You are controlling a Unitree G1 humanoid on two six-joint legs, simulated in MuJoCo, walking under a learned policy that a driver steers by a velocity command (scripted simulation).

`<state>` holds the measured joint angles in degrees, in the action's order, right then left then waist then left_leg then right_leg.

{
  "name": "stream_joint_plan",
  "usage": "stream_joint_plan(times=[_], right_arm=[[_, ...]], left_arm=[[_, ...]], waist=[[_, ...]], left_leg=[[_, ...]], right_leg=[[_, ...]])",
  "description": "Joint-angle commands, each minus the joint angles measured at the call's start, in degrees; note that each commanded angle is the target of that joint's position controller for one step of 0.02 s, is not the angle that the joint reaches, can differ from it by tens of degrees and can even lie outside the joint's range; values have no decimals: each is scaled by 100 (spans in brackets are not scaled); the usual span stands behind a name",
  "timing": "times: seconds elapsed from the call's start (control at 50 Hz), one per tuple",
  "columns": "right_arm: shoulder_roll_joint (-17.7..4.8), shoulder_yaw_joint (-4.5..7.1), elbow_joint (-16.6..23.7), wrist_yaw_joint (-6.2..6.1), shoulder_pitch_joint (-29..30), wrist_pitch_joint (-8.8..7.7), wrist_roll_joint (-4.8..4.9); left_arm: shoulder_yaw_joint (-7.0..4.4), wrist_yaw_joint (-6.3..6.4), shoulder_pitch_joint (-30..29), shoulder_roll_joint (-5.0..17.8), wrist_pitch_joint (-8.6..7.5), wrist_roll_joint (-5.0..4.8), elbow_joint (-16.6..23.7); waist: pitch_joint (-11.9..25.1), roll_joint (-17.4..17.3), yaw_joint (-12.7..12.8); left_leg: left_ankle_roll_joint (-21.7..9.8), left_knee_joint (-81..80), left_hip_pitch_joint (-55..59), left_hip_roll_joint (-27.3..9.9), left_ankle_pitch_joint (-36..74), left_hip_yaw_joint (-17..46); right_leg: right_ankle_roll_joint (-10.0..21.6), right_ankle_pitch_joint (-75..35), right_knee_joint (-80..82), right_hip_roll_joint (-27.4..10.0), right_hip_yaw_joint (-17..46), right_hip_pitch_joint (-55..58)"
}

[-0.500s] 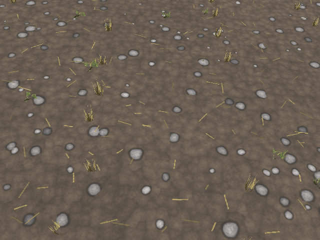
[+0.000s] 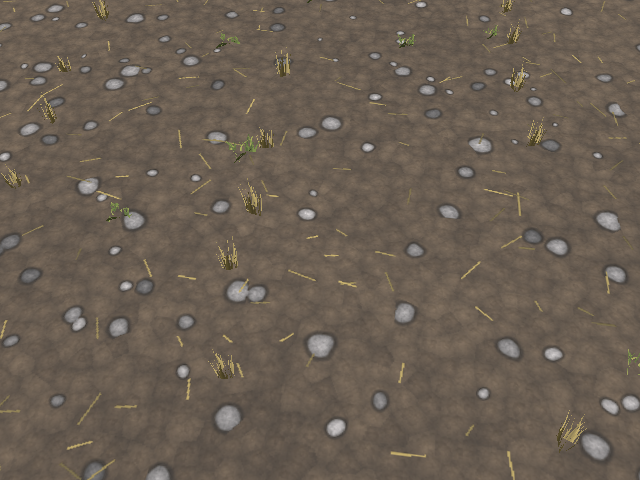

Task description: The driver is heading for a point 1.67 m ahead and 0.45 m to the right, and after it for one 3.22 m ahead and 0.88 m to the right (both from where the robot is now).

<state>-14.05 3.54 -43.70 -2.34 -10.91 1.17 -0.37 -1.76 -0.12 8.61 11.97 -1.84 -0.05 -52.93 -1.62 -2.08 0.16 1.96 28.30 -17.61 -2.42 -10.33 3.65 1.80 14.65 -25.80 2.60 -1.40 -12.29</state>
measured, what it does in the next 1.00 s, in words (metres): walks ahead, turning right: left foot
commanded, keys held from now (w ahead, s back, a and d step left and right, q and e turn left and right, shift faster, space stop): e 0.24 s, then w+e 0.46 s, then w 0.30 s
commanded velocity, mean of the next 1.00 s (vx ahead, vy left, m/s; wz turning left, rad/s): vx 0.28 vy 0.00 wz -0.37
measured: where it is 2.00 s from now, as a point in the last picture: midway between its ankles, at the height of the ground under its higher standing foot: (499, 374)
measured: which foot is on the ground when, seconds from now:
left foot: down 0.00-0.36, up 0.38-0.86, down 0.88-1.00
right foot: down 0.00-0.90, up 0.92-1.00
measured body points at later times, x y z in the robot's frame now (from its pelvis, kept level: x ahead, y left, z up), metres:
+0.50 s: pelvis +0.06 -0.05 +0.00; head +0.07 -0.08 +0.45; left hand +0.17 +0.22 -0.11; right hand +0.15 -0.35 -0.12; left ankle +0.08 +0.12 -0.66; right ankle +0.01 -0.11 -0.74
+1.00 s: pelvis +0.31 -0.10 +0.00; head +0.34 -0.13 +0.44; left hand +0.46 +0.13 -0.13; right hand +0.35 -0.41 -0.11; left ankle +0.40 -0.04 -0.74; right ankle +0.13 -0.15 -0.64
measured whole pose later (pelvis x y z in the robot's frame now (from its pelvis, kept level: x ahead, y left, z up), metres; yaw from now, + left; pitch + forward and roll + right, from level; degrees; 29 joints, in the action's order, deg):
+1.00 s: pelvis +0.31 -0.10 +0.00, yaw -26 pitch +2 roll +2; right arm -14.5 3.5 -43.0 1.4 -7.3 -6.7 0.2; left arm -2.7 0.5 20.8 14.8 -3.0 -1.4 -48.0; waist -1.9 1.5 1.8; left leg -3.0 26.0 -19.1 4.0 -8.9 -2.2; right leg 2.5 22.7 -68.5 1.7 6.1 -19.9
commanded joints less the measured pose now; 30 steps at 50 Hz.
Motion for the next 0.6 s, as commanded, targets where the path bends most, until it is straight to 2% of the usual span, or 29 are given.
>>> stream_joint_plan(times=[0.02,0.04,0.06,0.1,0.12,0.14,0.18,0.2,0.22,0.24,0.26,0.3,0.32,0.34,0.36,0.38,0.4,0.42,0.44,0.46,0.48,0.5,0.56,0.6], right_arm=[[-995,242,259,-61,-147,-8,-31],[-821,246,232,-29,-63,-9,7],[-724,241,268,-18,-7,-32,-13],[-823,294,278,-60,-42,-90,-21],[-861,326,248,-86,-149,-116,-5],[-896,349,237,-113,-253,-124,7],[-979,380,243,-161,-395,-120,9],[-967,369,290,-184,-222,-121,21],[-964,355,371,-202,-51,-136,11],[-1018,361,419,-211,47,-151,-10],[-1125,395,426,-204,140,-159,16],[-1264,431,412,-146,468,-184,139],[-1224,409,404,-98,690,-176,178],[-1095,376,378,-47,778,-171,161],[-806,303,356,-4,748,-166,92],[-396,181,523,39,935,-188,7],[-273,120,913,39,1148,-333,84],[-651,199,962,52,1318,-488,346],[-982,282,868,63,1292,-584,383],[-1004,312,694,45,1113,-633,206],[-978,326,585,30,1003,-660,50],[-961,341,547,65,994,-676,0],[-663,275,555,178,1182,-712,21],[-513,219,634,243,1418,-729,36]], left_arm=[[-95,-75,171,672,-91,52,245],[-81,-76,59,688,-60,1,224],[-108,-62,-209,848,-22,-60,281],[-174,-7,-414,1002,69,-110,429],[-191,7,-369,988,106,-114,474],[-204,18,-342,959,135,-123,519],[-232,28,-318,910,201,-124,629],[-246,20,-266,856,253,-114,670],[-271,3,-283,863,309,-115,724],[-292,-20,-362,873,357,-138,807],[-291,-49,-343,848,397,-184,850],[-300,-117,-162,851,449,-212,809],[-324,-150,166,824,456,-192,688],[-372,-171,686,805,446,-175,470],[-453,-180,1156,890,418,-156,249],[-602,-127,1618,1452,310,-140,219],[-593,-192,1500,2056,59,-37,588],[-543,-199,1215,1851,-106,68,658],[-426,-162,904,1486,-207,6,727],[-368,-114,707,1331,-227,-63,799],[-346,-66,615,1301,-211,-91,841],[-332,-16,703,1267,-193,-87,845],[-323,97,1256,1181,-191,-111,740],[-326,149,1476,1154,-161,-131,697]], waist=[[509,-248,190],[457,-403,44],[242,-261,-92],[213,-264,-137],[332,-342,-132],[435,-444,-148],[612,-694,-192],[634,-955,-132],[615,-1071,-161],[560,-900,-187],[601,-709,-149],[530,-662,7],[470,-638,221],[472,-534,451],[403,-69,580],[203,1528,728],[294,2087,602],[-1,1422,537],[-326,994,345],[-340,654,210],[-280,635,154],[-177,686,143],[31,585,236],[61,595,308]], left_leg=[[-447,-94,1637,-460,1754,316],[-478,-92,1358,-331,922,201],[-430,-108,1231,-226,701,144],[-431,19,1195,-232,1038,62],[-504,63,1254,-338,1268,100],[-637,53,1323,-532,1566,231],[-1082,-134,1512,-1227,2319,793],[-1320,-244,1494,-1630,2707,1071],[-1526,-354,1429,-1953,2954,1294],[-1574,-424,1353,-2079,2976,1294],[-1428,-572,1230,-2033,2128,1117],[-1068,-849,509,-1693,150,577],[-893,-795,-7,-1425,-803,184],[-728,-449,-507,-1155,-1637,-210],[-518,401,-1060,-849,-2155,-675],[-84,2801,-2255,-286,-2550,-1239],[-12,3842,-3429,454,-2810,-313],[-173,4170,-3774,155,-2491,203],[-321,4010,-3752,-70,-1829,268],[-338,3768,-3510,-212,-1227,243],[-296,3334,-3172,-268,-725,191],[-239,2998,-2859,-247,-315,150],[-85,2104,-2636,-4,496,-33],[-21,1481,-2516,120,870,-69]], right_leg=[[148,-170,476,-497,563,-765],[67,-25,360,-353,378,-616],[53,-142,176,-303,369,-735],[132,-771,-266,-264,438,-916],[149,-958,-533,-237,432,-953],[132,-980,-863,-197,395,-1053],[2,-422,-1614,-132,242,-1406],[-55,707,-2010,-113,113,-1547],[-92,1847,-2589,-201,118,-1711],[-110,2206,-2860,-365,195,-1846],[-82,2005,-2697,-509,189,-1748],[36,1119,-2034,-518,-59,-923],[106,597,-1565,-341,-335,-256],[164,283,-1199,-46,-639,508],[269,501,-917,111,-593,1113],[836,1378,215,-979,1507,1557],[1945,1905,1533,-2252,4673,1590],[2170,2870,1999,-2602,5208,1325],[1832,2743,1828,-2403,4639,1143],[1502,2053,1579,-2072,3892,1055],[1272,1298,1523,-1744,3229,949],[1138,707,1547,-1520,2813,961],[1020,-1071,1448,-1248,2107,1311],[938,-1608,1349,-1135,1876,1344]])
Keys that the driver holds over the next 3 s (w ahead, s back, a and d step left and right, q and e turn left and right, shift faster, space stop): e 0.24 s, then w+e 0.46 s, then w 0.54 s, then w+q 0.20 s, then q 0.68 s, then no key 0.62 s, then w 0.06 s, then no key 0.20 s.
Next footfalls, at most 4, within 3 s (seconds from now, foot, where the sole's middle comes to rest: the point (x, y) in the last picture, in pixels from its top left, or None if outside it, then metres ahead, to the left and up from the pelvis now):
0.88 left None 0.44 -0.06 -0.77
1.36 right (539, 435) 0.57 -0.42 -0.77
1.82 left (448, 332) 0.82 -0.26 -0.77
2.26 right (548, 350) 0.77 -0.48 -0.77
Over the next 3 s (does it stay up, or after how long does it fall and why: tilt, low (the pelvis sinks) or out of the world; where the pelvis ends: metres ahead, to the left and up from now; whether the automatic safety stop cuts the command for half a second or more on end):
stays up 0.72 -0.36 -0.01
